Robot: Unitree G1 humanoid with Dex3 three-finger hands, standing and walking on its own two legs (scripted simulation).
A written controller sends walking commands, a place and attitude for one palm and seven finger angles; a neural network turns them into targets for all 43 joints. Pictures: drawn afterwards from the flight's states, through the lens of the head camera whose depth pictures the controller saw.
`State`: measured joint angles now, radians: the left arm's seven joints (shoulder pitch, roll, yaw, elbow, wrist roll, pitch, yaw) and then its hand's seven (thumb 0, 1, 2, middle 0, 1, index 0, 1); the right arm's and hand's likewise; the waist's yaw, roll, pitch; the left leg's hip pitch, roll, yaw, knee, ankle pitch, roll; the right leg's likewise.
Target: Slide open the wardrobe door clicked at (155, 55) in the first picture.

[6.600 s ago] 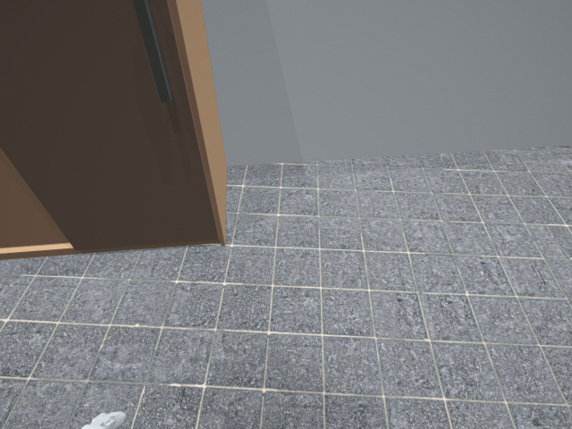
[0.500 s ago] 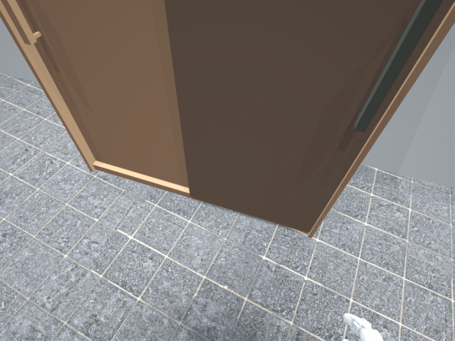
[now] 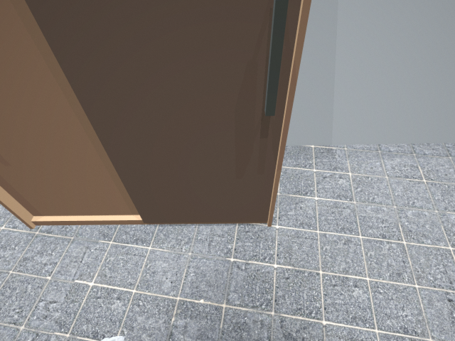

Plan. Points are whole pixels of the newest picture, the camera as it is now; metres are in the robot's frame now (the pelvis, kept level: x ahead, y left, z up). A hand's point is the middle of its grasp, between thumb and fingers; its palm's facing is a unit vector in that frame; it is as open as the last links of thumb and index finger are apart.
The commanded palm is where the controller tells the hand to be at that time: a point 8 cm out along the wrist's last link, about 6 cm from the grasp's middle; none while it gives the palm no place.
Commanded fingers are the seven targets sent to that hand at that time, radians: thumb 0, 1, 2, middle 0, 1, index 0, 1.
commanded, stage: take the last steps up to it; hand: right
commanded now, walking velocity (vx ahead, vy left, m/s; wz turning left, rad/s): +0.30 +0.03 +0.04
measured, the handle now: (274, 51) +0.71 -0.12 +0.15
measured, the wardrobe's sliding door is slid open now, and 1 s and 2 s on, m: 0.00 0.00 0.00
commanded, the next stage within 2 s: come to a stop and stand still in 0.54 s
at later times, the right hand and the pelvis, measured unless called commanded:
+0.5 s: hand (308, 280) +0.28 -0.18 -0.17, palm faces -0.06 +0.98 -0.19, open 7.4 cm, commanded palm none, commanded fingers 0.00 -0.90 -0.90 0.20 0.30 0.20 0.30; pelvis +0.15 +0.00 -0.01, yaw +1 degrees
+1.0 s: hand (310, 279) +0.28 -0.18 -0.18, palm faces +0.05 +0.98 -0.19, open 7.4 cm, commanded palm none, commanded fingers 0.00 -0.90 -0.90 0.20 0.30 0.20 0.30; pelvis +0.25 +0.00 +0.00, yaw +2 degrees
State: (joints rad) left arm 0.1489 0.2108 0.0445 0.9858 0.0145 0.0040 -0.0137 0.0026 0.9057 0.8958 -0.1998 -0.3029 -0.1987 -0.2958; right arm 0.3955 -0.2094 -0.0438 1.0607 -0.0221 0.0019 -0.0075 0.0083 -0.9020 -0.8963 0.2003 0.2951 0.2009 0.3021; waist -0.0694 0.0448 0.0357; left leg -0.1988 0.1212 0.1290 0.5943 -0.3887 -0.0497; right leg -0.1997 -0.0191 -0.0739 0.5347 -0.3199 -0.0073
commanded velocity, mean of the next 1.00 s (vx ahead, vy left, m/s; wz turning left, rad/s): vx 0.05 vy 0.03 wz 0.02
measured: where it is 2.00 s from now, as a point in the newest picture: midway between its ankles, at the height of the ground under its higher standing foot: outside the picture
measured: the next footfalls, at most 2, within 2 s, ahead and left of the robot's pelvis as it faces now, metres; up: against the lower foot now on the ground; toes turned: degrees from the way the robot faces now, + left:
left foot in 0.50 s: +0.30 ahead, +0.11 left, +0.00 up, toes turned +9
right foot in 0.84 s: +0.35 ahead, -0.12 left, +0.00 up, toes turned -4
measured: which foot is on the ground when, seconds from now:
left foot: up 0.00-0.48, down 0.50-0.90, up 0.92-1.00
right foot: down 0.00-0.52, up 0.54-0.82, down 0.84-1.00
